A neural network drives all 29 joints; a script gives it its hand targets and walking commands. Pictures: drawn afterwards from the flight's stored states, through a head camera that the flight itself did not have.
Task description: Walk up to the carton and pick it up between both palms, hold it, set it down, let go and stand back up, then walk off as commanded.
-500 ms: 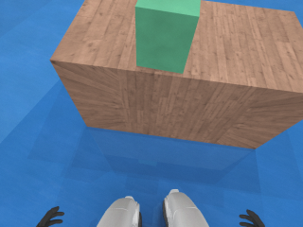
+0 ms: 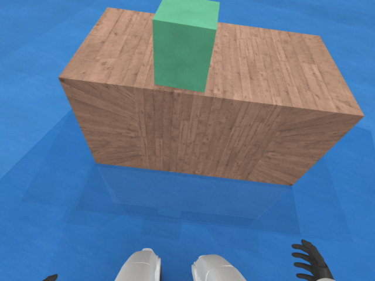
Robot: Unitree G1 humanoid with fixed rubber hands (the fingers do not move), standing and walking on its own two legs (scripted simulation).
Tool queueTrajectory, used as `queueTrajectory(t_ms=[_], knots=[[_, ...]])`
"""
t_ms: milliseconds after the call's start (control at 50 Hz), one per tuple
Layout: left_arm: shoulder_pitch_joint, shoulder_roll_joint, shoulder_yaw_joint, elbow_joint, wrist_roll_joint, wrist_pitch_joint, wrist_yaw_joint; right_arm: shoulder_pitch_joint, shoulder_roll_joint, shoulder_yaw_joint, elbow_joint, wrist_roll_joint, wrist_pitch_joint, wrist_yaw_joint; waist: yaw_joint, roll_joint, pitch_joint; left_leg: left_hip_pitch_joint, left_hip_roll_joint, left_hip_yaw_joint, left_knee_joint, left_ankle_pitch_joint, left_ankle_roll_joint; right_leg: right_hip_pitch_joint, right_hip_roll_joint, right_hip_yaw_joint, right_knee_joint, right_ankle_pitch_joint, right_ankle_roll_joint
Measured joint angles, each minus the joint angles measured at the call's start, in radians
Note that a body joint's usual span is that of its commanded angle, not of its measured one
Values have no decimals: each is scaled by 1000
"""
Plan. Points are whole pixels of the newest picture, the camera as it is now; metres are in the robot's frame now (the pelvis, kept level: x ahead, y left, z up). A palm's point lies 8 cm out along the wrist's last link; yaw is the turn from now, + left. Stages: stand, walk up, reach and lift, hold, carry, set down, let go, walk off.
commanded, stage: walk off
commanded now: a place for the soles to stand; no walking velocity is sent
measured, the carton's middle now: (185, 44) +0.87 +0.02 +0.01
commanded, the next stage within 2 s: none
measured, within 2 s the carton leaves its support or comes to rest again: neither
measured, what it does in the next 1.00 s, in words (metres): walks backwards: right foot, then left foot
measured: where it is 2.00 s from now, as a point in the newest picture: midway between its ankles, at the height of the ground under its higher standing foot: outside the picture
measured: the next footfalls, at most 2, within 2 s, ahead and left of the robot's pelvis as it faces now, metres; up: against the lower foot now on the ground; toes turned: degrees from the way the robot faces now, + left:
right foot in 0.08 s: +0.04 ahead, -0.14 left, +0.00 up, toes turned +10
left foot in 0.36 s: -0.04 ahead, +0.08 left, +0.00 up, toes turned +1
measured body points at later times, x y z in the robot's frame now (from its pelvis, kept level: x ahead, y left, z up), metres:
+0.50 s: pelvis -0.11 +0.01 +0.00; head -0.05 +0.04 +0.44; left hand -0.02 +0.31 -0.13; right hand +0.00 -0.28 -0.10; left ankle -0.08 +0.08 -0.71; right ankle -0.05 -0.14 -0.67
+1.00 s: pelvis -0.19 -0.05 -0.02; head -0.18 -0.05 +0.43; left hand -0.10 +0.26 -0.12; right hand -0.06 -0.34 -0.12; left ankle -0.15 +0.06 -0.67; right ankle -0.13 -0.17 -0.71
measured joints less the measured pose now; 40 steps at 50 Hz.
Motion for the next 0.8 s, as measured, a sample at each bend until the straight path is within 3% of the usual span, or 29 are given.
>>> queueTrajectory(t_ms=[60, 120, 180, 240, 280, 360, 400, 480, 540, 620, 800], knots=[[31, 1, 0, -1, -4, -1, -6, -1, -5, -10, -8, 0, 11, 0, 22, 15, -13, -47, 1, 2, 68, -35, -10, 83, -36, 1, -186, -2, 0], [39, -18, -5, 0, -4, 2, -4, -15, -17, -28, 19, 0, 14, 0, 32, 64, 20, -117, -1, -3, 335, -250, -11, 90, -30, -24, -193, 42, -3], [40, -31, -14, 0, 0, 0, 0, -15, -18, -34, 57, 0, 30, 5, 39, 98, 15, -129, -16, -3, 621, -270, -11, 79, -29, -32, -206, 78, -4], [22, -32, -14, -1, 0, -11, 16, -15, -18, -34, 55, 0, 29, 14, 27, 113, -3, -124, -15, -6, 729, -266, -13, 7, -29, -33, -235, 124, -4], [0, -32, -15, -6, 2, -23, 24, -14, -19, -34, 49, 0, 23, 17, 21, 115, -4, -98, -15, -8, 633, -271, -13, -48, -32, -30, -255, 158, -4], [-30, -31, -15, -33, 3, -32, 33, -15, -18, -33, 57, 0, 2, 17, 16, 109, 1, -1, -19, -31, 202, -331, -12, -143, -37, -22, -264, 207, 16], [-50, -25, -14, -32, -3, -32, 33, -15, -9, -13, 90, 0, -10, 17, 16, 57, 21, 3, -54, -10, 169, -287, -5, -144, -63, 12, -265, 216, 20], [-50, -27, -3, -32, -8, -31, 52, -12, -9, -2, 113, 0, -13, 17, 6, 50, 17, 13, -19, -10, 147, -234, 5, -149, 7, 26, -116, -36, 20], [-49, -14, 4, -32, -8, -31, 52, -12, -9, -2, 91, 0, -15, 15, -19, 23, 11, 14, -11, -10, 122, -207, 5, -145, 11, 27, 4, -45, 20], [-49, -6, 4, -33, -8, -25, 52, -12, -9, -2, 68, 0, -15, 13, -34, 3, 11, 14, 5, -9, 104, -178, 5, -117, 11, 27, 24, -45, 20], [-49, -6, 5, -33, -8, -14, 38, -12, -9, -2, 58, 0, -12, 13, -35, -9, 11, 14, 12, -9, 106, -137, -18, -77, 10, 27, 20, -29, 20]])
